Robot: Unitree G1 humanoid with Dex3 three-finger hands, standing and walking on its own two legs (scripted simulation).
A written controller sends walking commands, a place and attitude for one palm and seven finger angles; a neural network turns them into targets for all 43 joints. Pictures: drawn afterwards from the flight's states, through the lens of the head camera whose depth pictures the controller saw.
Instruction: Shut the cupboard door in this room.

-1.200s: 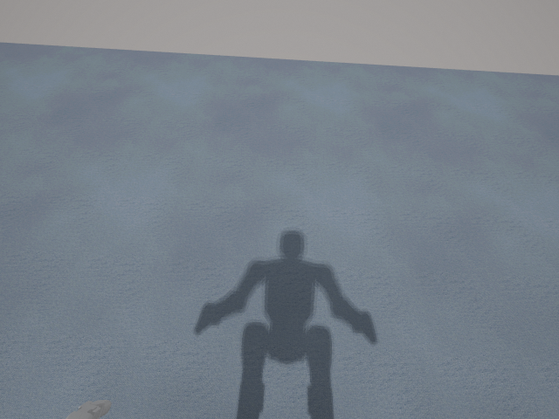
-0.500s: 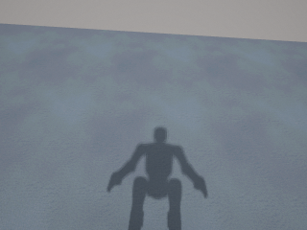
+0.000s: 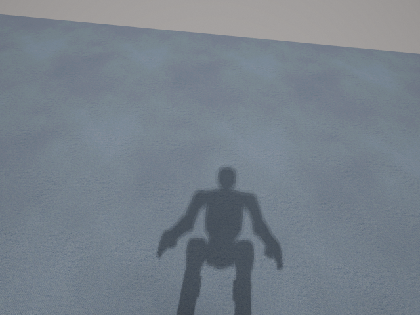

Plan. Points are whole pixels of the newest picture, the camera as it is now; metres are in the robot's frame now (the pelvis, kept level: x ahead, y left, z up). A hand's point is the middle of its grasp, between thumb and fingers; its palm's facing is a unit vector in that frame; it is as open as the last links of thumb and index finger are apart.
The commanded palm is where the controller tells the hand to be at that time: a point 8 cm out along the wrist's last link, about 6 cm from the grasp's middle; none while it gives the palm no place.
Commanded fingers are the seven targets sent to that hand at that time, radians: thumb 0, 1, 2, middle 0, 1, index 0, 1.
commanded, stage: turn or walk to find it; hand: left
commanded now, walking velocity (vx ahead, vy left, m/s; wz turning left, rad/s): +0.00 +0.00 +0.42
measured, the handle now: out of the picture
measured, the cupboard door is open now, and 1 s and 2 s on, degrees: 89 89 89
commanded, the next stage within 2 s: none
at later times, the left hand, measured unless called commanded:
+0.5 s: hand out of the picture -0.01 +0.18 -0.15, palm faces +0.23 -0.93 -0.30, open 7.4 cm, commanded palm none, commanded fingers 0.00 0.90 0.90 -0.20 -0.30 -0.20 -0.30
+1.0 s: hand out of the picture -0.12 +0.21 -0.17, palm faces +0.48 -0.84 -0.25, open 7.4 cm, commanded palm none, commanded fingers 0.00 0.90 0.90 -0.20 -0.30 -0.20 -0.30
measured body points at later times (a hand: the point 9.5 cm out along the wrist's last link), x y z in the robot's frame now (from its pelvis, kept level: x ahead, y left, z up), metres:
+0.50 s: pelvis -0.03 -0.04 +0.00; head +0.00 -0.05 +0.45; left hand -0.02 +0.23 -0.13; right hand +0.07 -0.29 -0.15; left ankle -0.06 +0.10 -0.66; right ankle -0.03 -0.14 -0.73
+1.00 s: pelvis -0.07 -0.01 +0.01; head -0.05 +0.02 +0.45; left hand -0.14 +0.25 -0.15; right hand +0.13 -0.18 -0.13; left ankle -0.11 +0.09 -0.73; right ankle -0.01 -0.14 -0.68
